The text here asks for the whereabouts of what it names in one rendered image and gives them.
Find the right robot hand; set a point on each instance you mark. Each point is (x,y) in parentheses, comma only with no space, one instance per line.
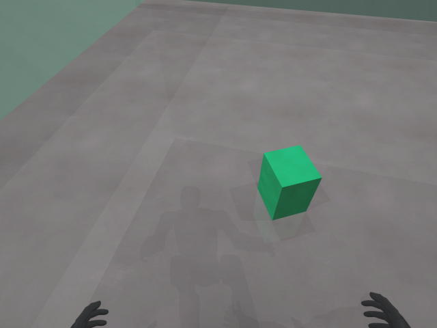
(390,314)

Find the left robot hand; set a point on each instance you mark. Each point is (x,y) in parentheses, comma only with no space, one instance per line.
(89,312)

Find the carton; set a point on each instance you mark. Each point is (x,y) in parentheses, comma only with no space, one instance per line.
(287,182)

